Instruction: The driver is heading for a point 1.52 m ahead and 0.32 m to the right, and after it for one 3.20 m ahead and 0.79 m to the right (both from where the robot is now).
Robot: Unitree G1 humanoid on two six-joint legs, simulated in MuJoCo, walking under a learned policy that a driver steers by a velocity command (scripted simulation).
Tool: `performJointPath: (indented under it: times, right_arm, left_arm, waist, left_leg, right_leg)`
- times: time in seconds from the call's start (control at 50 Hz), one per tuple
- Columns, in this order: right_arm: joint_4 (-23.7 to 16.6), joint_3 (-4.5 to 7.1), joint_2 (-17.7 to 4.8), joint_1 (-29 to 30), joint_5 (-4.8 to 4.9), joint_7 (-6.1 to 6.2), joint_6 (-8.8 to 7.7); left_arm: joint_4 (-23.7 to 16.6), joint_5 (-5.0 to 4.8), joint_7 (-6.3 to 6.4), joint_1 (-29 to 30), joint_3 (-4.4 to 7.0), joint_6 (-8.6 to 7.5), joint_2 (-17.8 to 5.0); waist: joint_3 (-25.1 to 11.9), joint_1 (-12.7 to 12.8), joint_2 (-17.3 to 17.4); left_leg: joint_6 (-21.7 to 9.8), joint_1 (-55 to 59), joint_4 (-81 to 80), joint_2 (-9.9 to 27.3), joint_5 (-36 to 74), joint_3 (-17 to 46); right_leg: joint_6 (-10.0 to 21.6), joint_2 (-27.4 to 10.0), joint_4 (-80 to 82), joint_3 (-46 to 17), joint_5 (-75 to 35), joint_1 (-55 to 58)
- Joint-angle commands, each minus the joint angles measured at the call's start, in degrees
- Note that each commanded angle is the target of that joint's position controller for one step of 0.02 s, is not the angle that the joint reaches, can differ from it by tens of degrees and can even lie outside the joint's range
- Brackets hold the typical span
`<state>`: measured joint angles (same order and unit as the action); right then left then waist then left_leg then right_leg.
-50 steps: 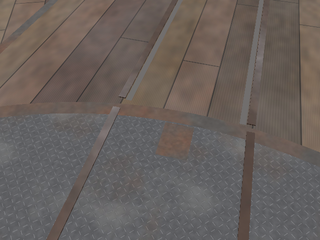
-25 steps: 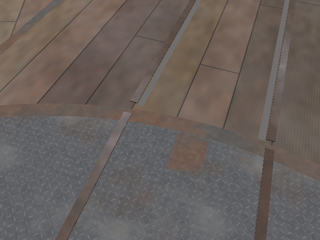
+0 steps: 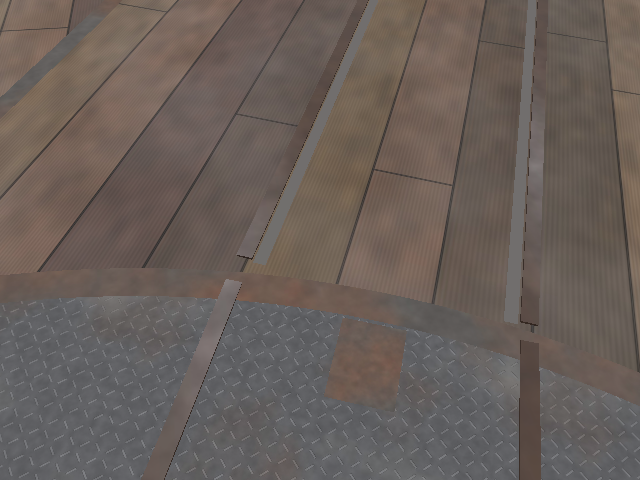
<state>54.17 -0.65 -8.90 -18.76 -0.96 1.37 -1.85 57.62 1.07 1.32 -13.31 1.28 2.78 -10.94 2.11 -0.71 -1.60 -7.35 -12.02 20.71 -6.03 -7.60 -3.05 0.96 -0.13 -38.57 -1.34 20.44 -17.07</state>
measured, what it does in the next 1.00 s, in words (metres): steps on the spot: right foot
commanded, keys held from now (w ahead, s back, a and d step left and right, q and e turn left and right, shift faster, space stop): no key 0.38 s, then w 0.06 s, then no key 0.56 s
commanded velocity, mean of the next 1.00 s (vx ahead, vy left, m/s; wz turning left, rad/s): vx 0.04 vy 0.00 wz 0.00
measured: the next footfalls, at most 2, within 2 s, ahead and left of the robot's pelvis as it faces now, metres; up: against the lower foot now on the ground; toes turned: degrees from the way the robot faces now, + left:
right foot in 0.08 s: +0.04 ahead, -0.12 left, +0.00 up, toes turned +1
right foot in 1.66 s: +0.21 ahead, -0.18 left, +0.00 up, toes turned -3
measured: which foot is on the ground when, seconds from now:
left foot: down 0.00-1.00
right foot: up 0.00-0.06, down 0.08-1.00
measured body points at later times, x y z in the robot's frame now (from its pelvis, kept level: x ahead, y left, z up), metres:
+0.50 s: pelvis +0.03 -0.01 +0.00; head +0.02 -0.01 +0.45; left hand +0.00 +0.20 -0.17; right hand +0.01 -0.23 -0.16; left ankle +0.04 +0.04 -0.74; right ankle +0.00 -0.12 -0.74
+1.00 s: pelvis +0.05 -0.02 +0.00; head +0.05 -0.02 +0.45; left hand +0.02 +0.18 -0.17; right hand +0.03 -0.23 -0.16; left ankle +0.04 +0.04 -0.74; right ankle +0.00 -0.12 -0.74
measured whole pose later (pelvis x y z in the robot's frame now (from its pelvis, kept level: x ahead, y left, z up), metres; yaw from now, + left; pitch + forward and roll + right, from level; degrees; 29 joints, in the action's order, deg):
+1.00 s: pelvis +0.05 -0.02 +0.00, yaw +0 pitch -2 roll +0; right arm 66.0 -0.8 -6.7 -17.4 -0.4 2.8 -1.2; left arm 67.2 0.5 3.1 -17.8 -1.1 -0.6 -6.5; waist 2.1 -0.4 -0.6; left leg -5.3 -7.8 22.2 -5.0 -12.8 -1.9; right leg 1.6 1.8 -22.3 -0.4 16.7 -3.9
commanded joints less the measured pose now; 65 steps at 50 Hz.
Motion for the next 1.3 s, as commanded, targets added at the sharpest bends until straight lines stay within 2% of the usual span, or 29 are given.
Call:
performJointPath:
  times: [0.02,0.04,0.06,0.08,0.1,0.12,0.14,0.16,0.26,0.38,0.4,0.42,0.44,0.46,0.5,0.56,0.62,0.96,1.22,1.24,1.26,1.3]
  right_arm:
    - [-1.44,1.39,-6.92,-0.47,0.07,0.61,0.39]
    - [-1.14,1.28,-6.69,-0.14,0.34,0.68,0.54]
    - [-0.56,1.22,-6.44,-1.10,0.44,0.66,0.51]
    - [-0.21,1.16,-6.11,-1.83,0.51,0.50,0.30]
    - [0.22,1.35,-5.66,-3.32,0.83,0.27,0.21]
    - [1.23,1.33,-4.86,-3.39,1.15,0.22,0.38]
    - [1.92,1.41,-5.30,-2.95,0.80,0.26,0.44]
    - [2.42,1.43,-5.13,-3.00,0.59,0.31,0.47]
    - [4.70,1.10,-4.21,-2.69,0.47,0.40,0.47]
    - [6.89,0.81,-3.51,-2.57,0.55,0.74,0.59]
    - [7.31,0.90,-3.73,-3.06,0.55,0.75,0.67]
    - [7.50,1.37,-4.89,-3.27,0.64,0.75,0.91]
    - [7.69,2.04,-6.34,-3.98,0.62,0.69,1.29]
    - [7.58,2.03,-5.83,-3.69,0.55,0.66,1.51]
    - [7.28,1.25,-3.42,-1.82,0.38,0.78,1.26]
    - [7.82,1.06,-2.76,-2.32,0.33,0.74,0.19]
    - [9.05,0.91,-2.88,-3.74,0.58,0.87,-0.27]
    - [11.71,0.35,-1.58,-3.22,0.57,1.55,0.49]
    - [12.60,0.21,-1.27,-3.94,0.55,1.55,0.66]
    - [12.74,0.22,-1.24,-4.46,0.53,1.51,0.72]
    - [12.69,0.58,-2.09,-4.64,0.55,1.46,0.91]
    - [12.74,1.86,-4.69,-6.75,0.48,1.24,1.53]
  left_arm:
    - [1.04,-0.19,0.44,-4.24,0.03,-0.48,-2.25]
    - [1.99,-0.21,0.61,-5.32,-0.32,-0.90,-1.52]
    - [2.59,-0.06,0.83,-5.72,-0.52,-1.42,-1.73]
    - [3.14,0.22,1.03,-6.89,-0.51,-2.02,-2.75]
    - [3.45,0.24,1.05,-6.58,-0.34,-2.50,-4.33]
    - [4.06,-0.45,0.83,-5.16,-0.48,-2.77,-3.53]
    - [4.20,-0.59,0.70,-5.00,-0.99,-3.22,-1.60]
    - [4.52,-0.68,0.73,-4.96,-1.14,-3.53,-1.38]
    - [5.90,-0.70,1.21,-6.01,-1.27,-3.58,-1.55]
    - [7.48,-0.59,1.33,-7.53,-1.60,-3.43,-0.72]
    - [7.83,-0.45,1.30,-8.42,-1.61,-3.41,-0.55]
    - [7.90,-0.19,1.23,-9.01,-1.39,-3.34,-0.79]
    - [7.52,0.16,1.08,-9.06,-1.21,-3.27,-0.96]
    - [7.21,0.48,0.92,-8.36,-1.38,-3.27,-0.20]
    - [7.56,0.45,0.89,-9.29,-2.03,-3.54,2.02]
    - [8.52,-0.15,1.25,-10.36,-1.89,-4.33,0.63]
    - [8.49,-0.68,1.54,-10.19,-1.95,-4.68,0.50]
    - [9.82,-0.59,1.94,-9.84,-1.98,-3.47,0.93]
    - [10.44,-0.56,1.90,-10.16,-2.10,-3.25,1.19]
    - [10.59,-0.44,1.87,-10.68,-2.12,-3.23,1.32]
    - [10.48,-0.21,1.79,-10.85,-1.90,-3.18,0.96]
    - [9.31,0.42,1.34,-10.29,-1.46,-3.06,0.62]
  waist:
    - [1.36,1.22,5.11]
    - [1.57,1.92,4.01]
    - [1.77,1.87,2.80]
    - [1.27,1.60,2.08]
    - [2.36,-0.18,0.04]
    - [4.18,-0.58,-3.29]
    - [3.30,-0.24,-2.76]
    - [2.40,-0.37,-2.56]
    - [1.97,-0.35,1.20]
    - [2.31,-0.05,1.87]
    - [1.27,0.00,2.38]
    - [1.62,-0.01,3.43]
    - [2.36,-0.21,4.70]
    - [5.17,-0.39,4.89]
    - [6.75,0.60,4.15]
    - [4.85,0.12,-1.09]
    - [1.45,-0.18,-0.23]
    - [2.64,0.32,1.29]
    - [3.31,0.26,1.30]
    - [2.31,0.16,1.42]
    - [2.85,0.04,1.99]
    - [4.87,-0.86,4.81]
  left_leg:
    - [-2.04,-5.12,-10.36,16.55,-13.17,17.70]
    - [-1.39,-6.11,-9.48,15.97,-13.79,17.45]
    - [0.08,-7.50,-9.31,15.25,-14.56,17.39]
    - [1.47,-8.56,-8.89,14.28,-14.72,17.25]
    - [2.51,-8.25,-8.63,11.73,-12.93,15.19]
    - [2.85,-4.63,-7.69,9.49,-8.41,12.05]
    - [2.55,-0.26,-5.62,9.30,-4.96,11.10]
    - [2.22,2.13,-4.57,9.46,-2.83,10.75]
    - [2.09,2.31,-4.59,10.08,-2.16,11.03]
    - [2.23,2.35,-4.79,10.21,-1.72,11.11]
    - [1.96,2.67,-5.31,9.89,-6.91,11.38]
    - [1.11,1.97,-5.57,9.60,-14.46,12.17]
    - [-0.37,1.15,-6.14,10.06,-24.09,13.87]
    - [-1.36,-0.89,-7.80,11.87,-26.50,16.12]
    - [-1.49,-4.27,-8.72,13.58,-21.39,17.30]
    - [0.46,-0.42,-3.24,9.92,-2.54,11.33]
    - [1.24,5.15,-0.40,9.60,8.71,9.37]
    - [2.18,5.44,-1.46,10.51,10.13,9.61]
    - [2.36,4.68,-2.79,10.55,5.95,10.19]
    - [2.15,5.06,-3.40,10.05,0.24,10.27]
    - [1.61,4.39,-3.73,9.49,-7.12,10.72]
    - [-1.56,2.76,-5.20,10.70,-27.49,15.04]
  right_leg:
    - [0.68,0.12,6.31,0.61,-1.20,5.57]
    - [1.09,0.02,11.78,0.72,-4.81,8.55]
    - [1.40,-1.16,15.95,-1.06,-8.52,11.57]
    - [1.86,-3.92,17.07,-4.05,-9.80,14.33]
    - [2.48,-5.55,16.58,-6.09,-9.86,12.94]
    - [2.88,-4.62,17.18,-5.54,-8.38,7.06]
    - [2.44,-4.42,18.49,-5.20,-8.79,4.95]
    - [2.09,-4.30,19.04,-4.88,-9.57,4.26]
    - [2.08,-4.04,18.89,-4.35,-10.74,5.97]
    - [1.95,-4.01,18.87,-4.05,-10.93,6.31]
    - [2.12,-3.19,18.42,-3.38,-7.19,6.51]
    - [2.51,-1.61,16.38,-1.98,-1.49,5.60]
    - [3.15,0.00,13.53,-0.64,4.53,3.37]
    - [3.32,0.30,12.36,-0.11,3.93,0.85]
    - [3.09,-1.05,14.03,-0.95,-2.27,3.34]
    - [2.76,-3.43,17.47,-4.02,-10.92,5.91]
    - [2.61,-4.43,17.97,-4.34,-16.90,7.14]
    - [2.26,-4.48,19.15,-3.92,-16.07,8.90]
    - [2.27,-4.41,19.75,-3.86,-13.09,8.16]
    - [2.48,-3.87,19.85,-3.58,-9.53,8.28]
    - [2.85,-2.74,18.79,-2.83,-4.69,7.30]
    - [4.05,0.44,12.43,-0.39,7.96,1.60]
Keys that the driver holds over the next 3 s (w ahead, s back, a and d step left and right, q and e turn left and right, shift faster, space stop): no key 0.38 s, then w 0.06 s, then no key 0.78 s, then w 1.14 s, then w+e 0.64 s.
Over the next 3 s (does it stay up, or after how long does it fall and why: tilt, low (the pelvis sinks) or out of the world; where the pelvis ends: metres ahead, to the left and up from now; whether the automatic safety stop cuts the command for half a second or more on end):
stays up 0.85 -0.16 0.00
